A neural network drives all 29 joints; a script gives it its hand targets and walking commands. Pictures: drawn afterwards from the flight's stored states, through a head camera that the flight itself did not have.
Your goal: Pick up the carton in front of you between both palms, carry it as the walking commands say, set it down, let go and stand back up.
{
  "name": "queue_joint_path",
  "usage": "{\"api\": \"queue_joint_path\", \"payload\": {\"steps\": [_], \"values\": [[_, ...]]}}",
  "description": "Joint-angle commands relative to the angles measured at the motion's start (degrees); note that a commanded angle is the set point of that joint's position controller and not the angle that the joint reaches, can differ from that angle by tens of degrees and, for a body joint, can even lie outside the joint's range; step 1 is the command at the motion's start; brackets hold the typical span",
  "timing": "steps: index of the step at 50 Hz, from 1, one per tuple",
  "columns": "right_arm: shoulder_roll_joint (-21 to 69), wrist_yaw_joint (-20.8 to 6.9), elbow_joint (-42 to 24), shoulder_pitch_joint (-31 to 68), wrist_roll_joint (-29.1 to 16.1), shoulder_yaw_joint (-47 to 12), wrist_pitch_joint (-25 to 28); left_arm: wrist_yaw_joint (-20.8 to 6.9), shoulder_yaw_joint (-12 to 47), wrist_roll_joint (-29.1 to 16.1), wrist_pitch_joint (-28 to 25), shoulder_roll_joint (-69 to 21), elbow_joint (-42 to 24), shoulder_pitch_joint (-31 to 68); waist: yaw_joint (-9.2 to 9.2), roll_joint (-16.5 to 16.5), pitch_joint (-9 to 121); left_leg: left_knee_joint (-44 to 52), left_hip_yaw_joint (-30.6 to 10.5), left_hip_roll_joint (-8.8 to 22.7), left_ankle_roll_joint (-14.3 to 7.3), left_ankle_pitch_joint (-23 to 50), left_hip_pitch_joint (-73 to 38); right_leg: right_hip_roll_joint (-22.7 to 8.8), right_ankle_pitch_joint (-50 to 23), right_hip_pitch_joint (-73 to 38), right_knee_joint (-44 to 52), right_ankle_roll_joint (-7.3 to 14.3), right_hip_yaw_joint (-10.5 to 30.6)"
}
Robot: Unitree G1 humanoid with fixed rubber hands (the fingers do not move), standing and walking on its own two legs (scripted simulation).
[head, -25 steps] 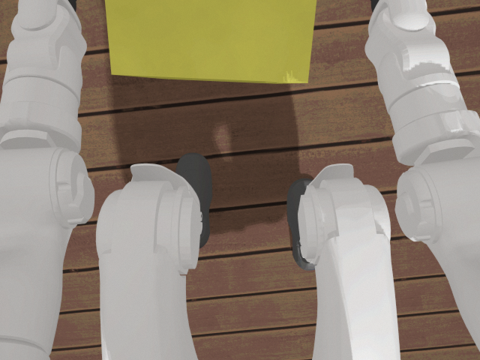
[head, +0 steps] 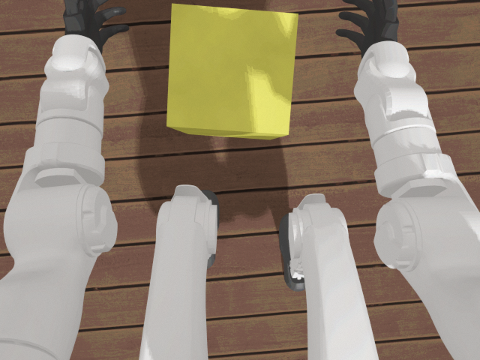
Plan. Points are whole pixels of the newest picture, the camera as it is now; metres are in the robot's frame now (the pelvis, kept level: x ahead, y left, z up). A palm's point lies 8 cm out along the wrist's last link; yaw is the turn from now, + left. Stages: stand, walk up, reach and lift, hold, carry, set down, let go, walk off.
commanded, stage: set down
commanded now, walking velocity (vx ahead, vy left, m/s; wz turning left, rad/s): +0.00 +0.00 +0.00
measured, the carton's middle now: (231, 86) +0.51 +0.08 -0.35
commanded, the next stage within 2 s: let go in 0.52 s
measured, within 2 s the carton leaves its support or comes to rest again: neither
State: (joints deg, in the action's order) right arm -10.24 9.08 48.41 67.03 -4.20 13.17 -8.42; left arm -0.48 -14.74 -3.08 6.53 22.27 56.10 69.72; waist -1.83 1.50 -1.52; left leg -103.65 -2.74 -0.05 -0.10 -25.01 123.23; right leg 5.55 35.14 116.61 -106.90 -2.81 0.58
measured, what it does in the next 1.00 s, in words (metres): rises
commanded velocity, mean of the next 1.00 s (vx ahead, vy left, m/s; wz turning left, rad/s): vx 0.00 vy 0.00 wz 0.00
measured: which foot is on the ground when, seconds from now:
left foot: down 0.00-1.00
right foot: down 0.00-1.00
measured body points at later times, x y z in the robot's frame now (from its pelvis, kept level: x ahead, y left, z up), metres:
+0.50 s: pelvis +0.02 +0.01 +0.14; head +0.32 +0.05 +0.47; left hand +0.52 +0.28 +0.03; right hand +0.54 -0.12 +0.03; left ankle +0.12 +0.12 -0.43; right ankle +0.08 -0.12 -0.43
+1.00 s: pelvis +0.09 +0.01 +0.25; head +0.29 +0.04 +0.65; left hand +0.40 +0.28 +0.14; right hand +0.44 -0.17 +0.15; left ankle +0.12 +0.12 -0.43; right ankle +0.08 -0.12 -0.43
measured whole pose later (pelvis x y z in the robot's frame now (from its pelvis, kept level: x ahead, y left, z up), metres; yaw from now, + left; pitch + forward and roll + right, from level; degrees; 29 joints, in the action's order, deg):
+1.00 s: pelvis +0.09 +0.01 +0.25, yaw +4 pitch +30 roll -1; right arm -8.9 -0.8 33.6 18.5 2.2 8.8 -2.8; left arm -3.3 -10.5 2.0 3.2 13.4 35.2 20.3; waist -0.5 0.9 4.1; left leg -45.4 -1.7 -1.5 -0.9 -14.5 60.7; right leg 1.6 21.6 55.1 -46.9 -1.6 3.2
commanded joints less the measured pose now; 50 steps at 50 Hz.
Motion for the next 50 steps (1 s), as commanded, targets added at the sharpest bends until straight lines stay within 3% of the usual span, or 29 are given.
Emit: {"api": "queue_joint_path", "payload": {"steps": [1, 10, 28, 35, 41, 50], "values": [[-4.89, -0.02, -8.98, 10.92, 0.24, 0.26, 0.54, -0.20, -1.28, 0.23, -0.31, 7.85, -8.50, 11.98, -1.79, -3.97, 63.71, 9.35, 4.97, -2.33, 1.06, 17.90, -53.38, 1.81, -11.44, -17.24, 14.68, -1.27, -6.62], [-5.19, -0.88, -13.89, 6.22, 0.73, 1.01, -0.96, -1.35, -0.98, 0.24, 2.01, 6.56, -14.05, 8.18, -0.34, -4.75, 66.54, 18.71, 4.27, -2.84, 1.26, 22.58, -64.62, 1.50, -14.46, -22.52, 24.14, -1.18, -6.69], [-2.94, -4.34, -10.71, -2.28, 4.29, 3.18, 1.66, -3.02, -3.61, 5.50, -0.38, 2.77, -10.68, 0.26, 0.15, -4.18, 58.17, 38.96, 2.42, -2.43, 1.11, 26.35, -77.95, -0.05, -19.15, -35.47, 45.32, -1.62, -4.41], [-3.33, -5.91, -15.07, -18.01, 8.87, 1.71, 1.79, -2.63, -2.28, 9.45, -0.04, 0.23, -17.27, -15.75, 0.51, -4.12, 61.40, 46.28, 1.66, -2.26, 0.78, 32.25, -92.15, -0.02, -23.98, -46.57, 52.43, -1.03, -3.91], [-3.40, -8.00, -21.51, -30.58, 8.26, -1.17, 3.52, -2.54, 0.62, 7.57, -1.60, -1.70, -26.54, -28.72, 0.56, -4.79, 53.38, 52.45, 0.39, -1.57, 0.52, 35.17, -100.71, -0.83, -25.62, -54.10, 58.57, 0.22, -2.56], [-3.75, -10.28, -19.52, -50.65, 5.93, -4.11, 7.70, -2.70, 4.52, 4.32, -5.37, -5.00, -26.17, -50.90, 1.26, -3.82, 40.05, 59.34, -1.49, -0.71, 0.22, 40.87, -108.74, -2.03, -29.78, -65.03, 66.53, 0.72, -0.72]]}}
